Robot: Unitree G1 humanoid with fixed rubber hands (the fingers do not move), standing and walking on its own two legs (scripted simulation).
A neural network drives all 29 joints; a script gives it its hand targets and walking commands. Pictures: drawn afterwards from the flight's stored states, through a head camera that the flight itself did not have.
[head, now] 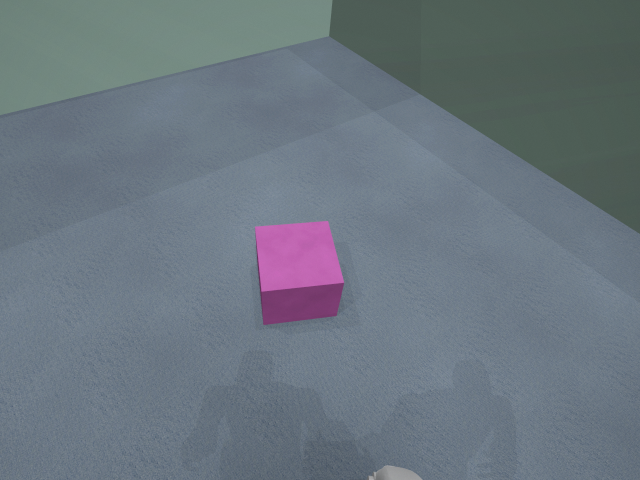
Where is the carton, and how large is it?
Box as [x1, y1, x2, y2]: [255, 221, 343, 324]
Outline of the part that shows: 327,221 255,227 263,324 336,315 343,280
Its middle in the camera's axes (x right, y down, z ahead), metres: -0.09 +0.12 +1.40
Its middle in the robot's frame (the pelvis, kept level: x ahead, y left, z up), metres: +0.89 +0.04 -0.67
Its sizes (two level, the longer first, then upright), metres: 0.272 0.264 0.216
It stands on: the floor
